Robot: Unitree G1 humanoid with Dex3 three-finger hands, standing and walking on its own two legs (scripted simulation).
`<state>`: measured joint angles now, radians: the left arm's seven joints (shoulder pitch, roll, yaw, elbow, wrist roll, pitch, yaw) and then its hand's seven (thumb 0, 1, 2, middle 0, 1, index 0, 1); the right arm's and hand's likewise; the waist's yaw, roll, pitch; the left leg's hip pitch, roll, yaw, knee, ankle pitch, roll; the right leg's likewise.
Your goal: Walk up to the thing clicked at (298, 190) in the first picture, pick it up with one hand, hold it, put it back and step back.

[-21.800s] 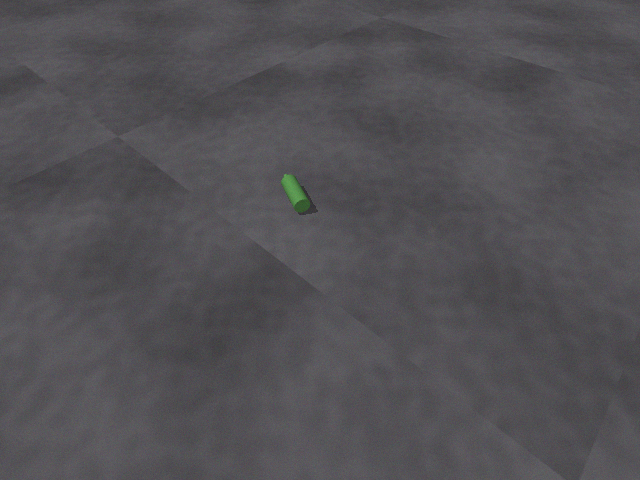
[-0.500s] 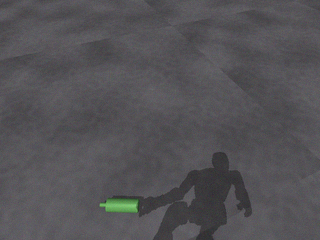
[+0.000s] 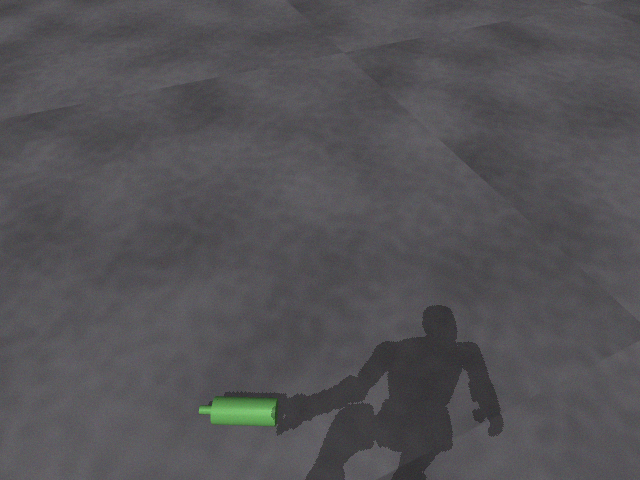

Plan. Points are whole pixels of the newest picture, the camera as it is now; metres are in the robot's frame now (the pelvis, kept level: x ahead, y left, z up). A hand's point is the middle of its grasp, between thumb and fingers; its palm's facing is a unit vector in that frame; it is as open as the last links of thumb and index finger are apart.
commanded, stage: stand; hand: left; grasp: from above
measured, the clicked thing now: (238, 410) +0.44 +0.27 -0.74
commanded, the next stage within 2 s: rise first in 0.66 s
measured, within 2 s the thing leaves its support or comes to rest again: neither
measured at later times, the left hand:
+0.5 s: hand out of the picture +0.06 +0.26 -0.16, palm faces -0.02 -0.94 -0.35, open 7.4 cm
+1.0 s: hand out of the picture +0.15 +0.26 -0.17, palm faces -0.01 -0.94 -0.34, open 8.8 cm
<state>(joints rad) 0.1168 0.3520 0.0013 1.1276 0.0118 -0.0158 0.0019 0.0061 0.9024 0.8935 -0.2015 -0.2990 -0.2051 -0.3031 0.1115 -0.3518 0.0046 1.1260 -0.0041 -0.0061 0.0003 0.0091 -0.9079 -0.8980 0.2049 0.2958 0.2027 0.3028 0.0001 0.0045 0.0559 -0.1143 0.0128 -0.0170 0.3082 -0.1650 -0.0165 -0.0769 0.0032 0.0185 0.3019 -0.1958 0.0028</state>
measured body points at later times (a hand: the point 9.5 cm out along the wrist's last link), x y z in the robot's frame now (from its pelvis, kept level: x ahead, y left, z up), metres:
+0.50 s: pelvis +0.00 +0.00 +0.00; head +0.01 +0.00 +0.45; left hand +0.06 +0.31 -0.13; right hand +0.07 -0.30 -0.13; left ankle +0.00 +0.13 -0.75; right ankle -0.02 -0.12 -0.75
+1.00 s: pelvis -0.02 +0.00 -0.02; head +0.05 +0.01 +0.42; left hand +0.15 +0.31 -0.15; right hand +0.09 -0.27 -0.14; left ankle +0.00 +0.13 -0.75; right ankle -0.02 -0.12 -0.75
